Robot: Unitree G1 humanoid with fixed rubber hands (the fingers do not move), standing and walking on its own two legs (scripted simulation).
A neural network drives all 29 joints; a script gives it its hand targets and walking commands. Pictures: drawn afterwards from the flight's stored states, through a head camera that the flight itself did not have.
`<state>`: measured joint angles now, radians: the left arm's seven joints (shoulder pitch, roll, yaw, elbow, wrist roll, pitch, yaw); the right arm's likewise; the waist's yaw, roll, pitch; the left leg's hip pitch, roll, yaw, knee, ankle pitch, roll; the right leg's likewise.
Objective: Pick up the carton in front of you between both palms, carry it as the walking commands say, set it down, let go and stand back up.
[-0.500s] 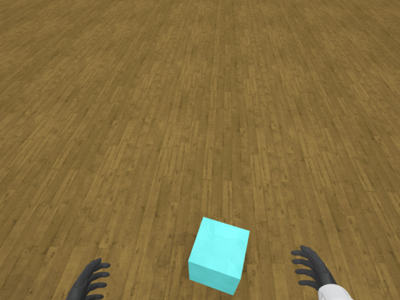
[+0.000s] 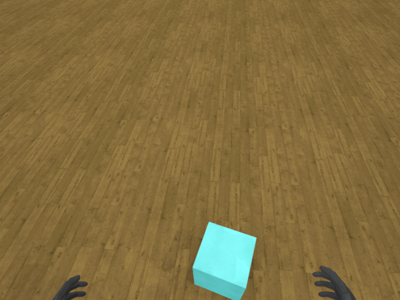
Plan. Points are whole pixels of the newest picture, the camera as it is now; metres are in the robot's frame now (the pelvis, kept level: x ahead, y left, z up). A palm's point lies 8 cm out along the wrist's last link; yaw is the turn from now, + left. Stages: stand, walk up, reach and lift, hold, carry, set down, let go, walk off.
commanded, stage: stand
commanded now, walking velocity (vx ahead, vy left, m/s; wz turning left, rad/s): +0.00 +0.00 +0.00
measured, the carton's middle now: (223, 262) +0.40 -0.09 -0.65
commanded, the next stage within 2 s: none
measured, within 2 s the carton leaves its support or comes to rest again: neither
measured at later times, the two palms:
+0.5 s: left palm out of the picture +0.09 +0.31 -0.08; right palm out of the picture +0.10 -0.29 -0.10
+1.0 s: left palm out of the picture +0.06 +0.32 -0.09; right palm out of the picture +0.06 -0.30 -0.10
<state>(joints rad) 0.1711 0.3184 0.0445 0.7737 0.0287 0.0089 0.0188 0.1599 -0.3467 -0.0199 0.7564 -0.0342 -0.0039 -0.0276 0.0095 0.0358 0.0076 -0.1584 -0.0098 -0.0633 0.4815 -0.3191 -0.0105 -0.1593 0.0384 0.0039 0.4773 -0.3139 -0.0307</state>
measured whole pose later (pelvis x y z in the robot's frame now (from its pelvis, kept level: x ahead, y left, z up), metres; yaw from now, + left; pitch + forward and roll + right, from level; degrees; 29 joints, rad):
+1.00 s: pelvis -0.03 +0.01 +0.01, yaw -1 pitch -2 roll +0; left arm 0.13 0.37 0.01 1.02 0.02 -0.01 0.01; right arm 0.14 -0.39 0.00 1.00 -0.02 -0.03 -0.02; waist 0.01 0.02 0.02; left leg -0.10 -0.02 -0.05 0.34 -0.20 0.00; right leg -0.11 0.02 0.02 0.35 -0.20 -0.02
